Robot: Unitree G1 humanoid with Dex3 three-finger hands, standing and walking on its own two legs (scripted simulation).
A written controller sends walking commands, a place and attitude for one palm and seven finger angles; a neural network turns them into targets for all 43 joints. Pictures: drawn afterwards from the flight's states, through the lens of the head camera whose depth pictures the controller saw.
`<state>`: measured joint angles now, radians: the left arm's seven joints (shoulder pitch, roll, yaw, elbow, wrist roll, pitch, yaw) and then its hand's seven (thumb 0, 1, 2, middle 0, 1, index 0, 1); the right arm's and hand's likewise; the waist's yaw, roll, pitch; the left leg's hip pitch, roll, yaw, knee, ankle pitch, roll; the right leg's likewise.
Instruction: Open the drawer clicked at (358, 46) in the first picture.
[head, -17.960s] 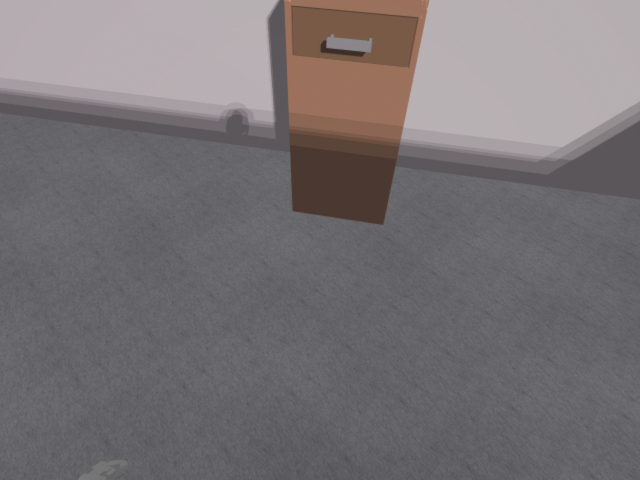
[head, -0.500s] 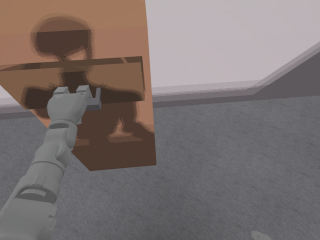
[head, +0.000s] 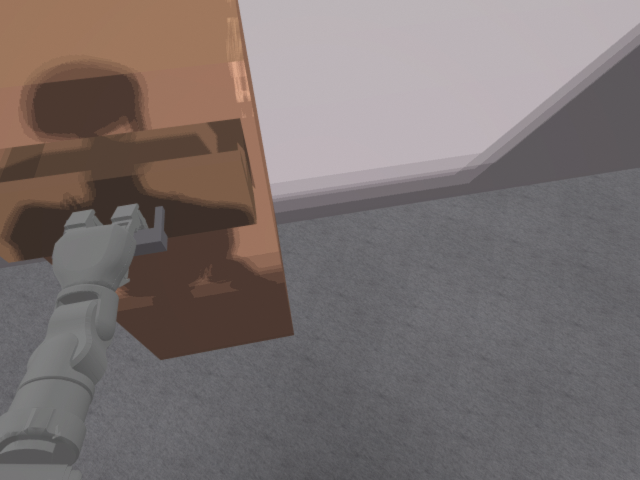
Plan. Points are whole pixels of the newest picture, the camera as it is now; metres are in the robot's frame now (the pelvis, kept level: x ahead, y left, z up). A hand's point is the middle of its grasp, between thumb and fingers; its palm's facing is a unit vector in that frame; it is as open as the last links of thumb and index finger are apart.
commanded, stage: pull the drawer open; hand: left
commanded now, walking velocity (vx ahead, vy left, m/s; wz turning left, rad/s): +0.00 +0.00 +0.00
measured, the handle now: (114, 233) +0.43 +0.28 +0.04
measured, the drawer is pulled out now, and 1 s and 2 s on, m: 0.08 0.30 0.30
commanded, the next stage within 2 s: open the thumb to release the handle in 1.46 s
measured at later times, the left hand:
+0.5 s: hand (109, 356) +0.27 +0.25 +0.01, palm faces +0.01 -0.07 -1.00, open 5.6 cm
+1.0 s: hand (96, 459) +0.16 +0.23 +0.02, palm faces -0.01 -0.07 -1.00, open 5.7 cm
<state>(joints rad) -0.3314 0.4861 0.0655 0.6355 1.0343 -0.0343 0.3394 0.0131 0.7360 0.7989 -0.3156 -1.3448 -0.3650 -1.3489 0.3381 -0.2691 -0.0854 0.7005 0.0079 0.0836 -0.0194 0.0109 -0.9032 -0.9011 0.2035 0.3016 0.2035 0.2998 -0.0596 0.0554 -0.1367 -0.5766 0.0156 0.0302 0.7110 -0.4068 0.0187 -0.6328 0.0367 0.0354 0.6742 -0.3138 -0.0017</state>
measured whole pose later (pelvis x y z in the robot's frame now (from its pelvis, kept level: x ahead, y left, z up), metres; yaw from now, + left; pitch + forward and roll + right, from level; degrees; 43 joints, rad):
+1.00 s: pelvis +0.01 -0.02 +0.00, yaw +1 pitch +8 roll +1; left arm 0.60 0.38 0.00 -0.18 1.03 0.02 0.41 0.03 0.71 0.77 -0.30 -1.35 -0.41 -1.35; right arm 0.10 -0.23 -0.02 0.61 -0.05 0.04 0.02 0.01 -0.90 -0.90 0.20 0.30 0.20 0.30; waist 0.07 0.04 -0.11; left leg -0.42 0.02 0.02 0.73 -0.45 -0.01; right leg -0.51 0.04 0.03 0.76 -0.39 -0.03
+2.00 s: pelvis -0.01 -0.02 +0.00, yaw +2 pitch +5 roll +1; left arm 0.40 0.36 -0.05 -0.06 1.04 0.07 0.35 0.00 -0.06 0.49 -0.34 -1.25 -0.35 -1.25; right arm 0.07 -0.22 0.00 0.63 -0.04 0.02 -0.05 0.01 -0.90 -0.90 0.20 0.30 0.20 0.30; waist 0.10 0.05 -0.07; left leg -0.38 0.00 -0.01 0.70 -0.40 -0.01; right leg -0.45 0.02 0.00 0.72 -0.35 -0.03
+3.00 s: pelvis -0.02 -0.02 +0.02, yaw +3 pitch +0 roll +0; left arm 0.34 0.40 -0.09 -0.25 1.00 0.15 0.20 0.00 -0.49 0.30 -0.32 -1.20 -0.38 -1.23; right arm 0.07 -0.22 0.02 0.64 -0.02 0.05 -0.04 0.01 -0.90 -0.90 0.20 0.30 0.20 0.30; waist 0.13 0.09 -0.03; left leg -0.23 -0.01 -0.02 0.56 -0.33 0.00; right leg -0.29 0.01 -0.01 0.58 -0.29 -0.02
